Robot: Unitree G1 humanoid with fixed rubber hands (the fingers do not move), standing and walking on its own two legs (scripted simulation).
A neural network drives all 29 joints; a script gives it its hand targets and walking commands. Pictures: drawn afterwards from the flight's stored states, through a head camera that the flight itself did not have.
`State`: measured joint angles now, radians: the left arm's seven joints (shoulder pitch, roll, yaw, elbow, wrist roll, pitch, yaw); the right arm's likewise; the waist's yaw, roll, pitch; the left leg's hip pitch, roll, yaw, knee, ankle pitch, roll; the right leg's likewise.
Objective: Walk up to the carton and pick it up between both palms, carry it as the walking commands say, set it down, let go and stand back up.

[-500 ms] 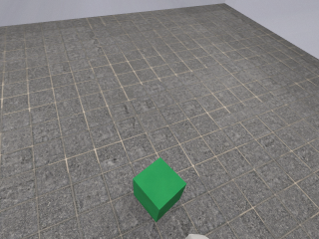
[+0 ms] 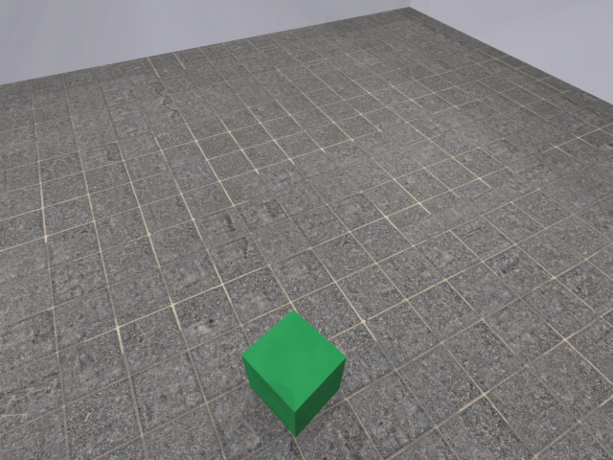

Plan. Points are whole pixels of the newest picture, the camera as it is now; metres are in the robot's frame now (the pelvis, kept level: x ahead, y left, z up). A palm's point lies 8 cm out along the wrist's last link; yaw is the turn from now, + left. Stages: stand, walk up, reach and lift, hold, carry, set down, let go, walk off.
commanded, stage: walk up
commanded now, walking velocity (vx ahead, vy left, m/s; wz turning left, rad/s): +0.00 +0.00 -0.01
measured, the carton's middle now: (294, 373) +0.47 +0.06 -0.64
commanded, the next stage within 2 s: none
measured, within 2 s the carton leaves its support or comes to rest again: neither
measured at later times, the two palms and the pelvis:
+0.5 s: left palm out of the picture +0.00 +0.25 -0.15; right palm out of the picture +0.03 -0.22 -0.12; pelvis -0.01 +0.02 +0.00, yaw +8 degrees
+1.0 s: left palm out of the picture -0.03 +0.12 -0.14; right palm out of the picture +0.11 -0.37 -0.13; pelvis +0.00 -0.12 -0.01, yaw +23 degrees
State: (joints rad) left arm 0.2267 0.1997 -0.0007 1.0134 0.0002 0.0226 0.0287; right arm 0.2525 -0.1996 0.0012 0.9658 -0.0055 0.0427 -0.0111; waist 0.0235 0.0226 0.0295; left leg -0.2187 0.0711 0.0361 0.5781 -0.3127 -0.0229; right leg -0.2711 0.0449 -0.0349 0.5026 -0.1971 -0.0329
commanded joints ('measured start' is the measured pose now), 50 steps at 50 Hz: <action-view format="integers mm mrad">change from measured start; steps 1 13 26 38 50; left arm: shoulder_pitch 16 3 -58 -56 39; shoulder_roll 69 183 84 120 192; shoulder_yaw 51 70 49 83 83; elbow -57 -62 -175 -245 -222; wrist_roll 18 12 20 42 43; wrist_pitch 4 -5 19 51 11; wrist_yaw -8 40 13 -38 -27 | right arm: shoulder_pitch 21 82 64 226 -46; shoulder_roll -131 -72 -160 -265 -148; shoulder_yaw -36 -76 -87 -135 -109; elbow -9 -21 -54 -15 -113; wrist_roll -20 -9 -23 -25 -47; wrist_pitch -25 -19 -37 -10 7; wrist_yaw -15 1 -21 -89 -38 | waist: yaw -10 -20 -37 -111 -8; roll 117 -101 152 127 -160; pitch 95 75 14 -80 39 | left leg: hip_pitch -163 -187 -96 150 -513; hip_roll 90 -30 161 293 -73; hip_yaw -164 -51 -413 -709 -50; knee -355 4 -268 -274 591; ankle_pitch -166 11 460 239 -155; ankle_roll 50 34 176 192 14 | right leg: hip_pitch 63 63 -191 -367 36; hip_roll -74 -336 -49 -90 -392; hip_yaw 66 137 50 144 241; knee -120 -259 533 494 -385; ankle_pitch -106 -238 -259 -229 -415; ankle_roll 16 -27 76 75 -68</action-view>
